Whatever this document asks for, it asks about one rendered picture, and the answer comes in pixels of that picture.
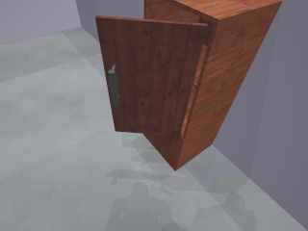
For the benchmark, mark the handle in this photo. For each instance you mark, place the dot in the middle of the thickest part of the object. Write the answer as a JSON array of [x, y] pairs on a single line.
[[113, 86]]

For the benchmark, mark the cupboard door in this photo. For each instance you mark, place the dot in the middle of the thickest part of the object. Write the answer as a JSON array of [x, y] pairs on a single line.
[[155, 66]]

